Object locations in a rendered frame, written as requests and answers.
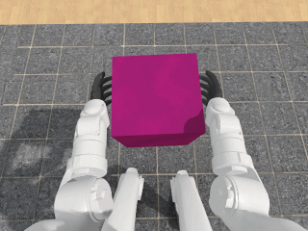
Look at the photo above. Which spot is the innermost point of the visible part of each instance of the robot left hand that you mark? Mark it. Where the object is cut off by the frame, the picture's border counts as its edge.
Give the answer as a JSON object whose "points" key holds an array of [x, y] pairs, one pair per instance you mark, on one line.
{"points": [[97, 88]]}

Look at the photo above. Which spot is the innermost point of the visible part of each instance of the robot right upper arm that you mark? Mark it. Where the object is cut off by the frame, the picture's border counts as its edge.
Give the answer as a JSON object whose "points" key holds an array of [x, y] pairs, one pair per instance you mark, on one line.
{"points": [[243, 205]]}

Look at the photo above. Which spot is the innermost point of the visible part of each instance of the robot right forearm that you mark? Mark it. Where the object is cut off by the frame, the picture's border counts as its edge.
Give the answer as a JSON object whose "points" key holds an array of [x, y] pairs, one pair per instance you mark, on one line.
{"points": [[227, 141]]}

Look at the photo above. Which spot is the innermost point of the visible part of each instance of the robot left forearm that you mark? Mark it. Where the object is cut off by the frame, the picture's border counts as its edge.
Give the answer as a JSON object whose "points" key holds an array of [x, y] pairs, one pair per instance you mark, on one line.
{"points": [[88, 157]]}

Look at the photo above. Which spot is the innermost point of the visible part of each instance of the robot left upper arm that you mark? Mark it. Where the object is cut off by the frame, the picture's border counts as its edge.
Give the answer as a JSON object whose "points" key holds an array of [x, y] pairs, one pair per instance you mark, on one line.
{"points": [[80, 205]]}

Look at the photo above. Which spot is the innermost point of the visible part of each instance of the left robot thigh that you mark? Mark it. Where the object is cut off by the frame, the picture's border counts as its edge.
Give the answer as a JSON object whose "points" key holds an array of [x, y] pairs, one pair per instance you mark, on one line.
{"points": [[127, 194]]}

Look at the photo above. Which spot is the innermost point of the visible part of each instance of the right robot thigh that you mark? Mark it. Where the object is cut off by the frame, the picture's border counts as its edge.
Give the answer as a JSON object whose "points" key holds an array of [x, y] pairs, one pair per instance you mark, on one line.
{"points": [[191, 212]]}

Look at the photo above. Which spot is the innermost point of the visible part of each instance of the robot thigh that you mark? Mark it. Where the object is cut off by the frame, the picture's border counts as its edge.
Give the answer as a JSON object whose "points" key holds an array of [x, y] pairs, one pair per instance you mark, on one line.
{"points": [[127, 194], [191, 212]]}

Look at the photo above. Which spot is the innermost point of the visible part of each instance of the carton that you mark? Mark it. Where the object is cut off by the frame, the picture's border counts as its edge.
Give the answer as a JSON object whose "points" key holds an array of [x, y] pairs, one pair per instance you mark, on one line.
{"points": [[156, 100]]}

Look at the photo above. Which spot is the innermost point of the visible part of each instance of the robot right hand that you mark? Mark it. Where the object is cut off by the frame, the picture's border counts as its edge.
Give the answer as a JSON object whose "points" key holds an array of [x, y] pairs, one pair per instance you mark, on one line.
{"points": [[213, 87]]}

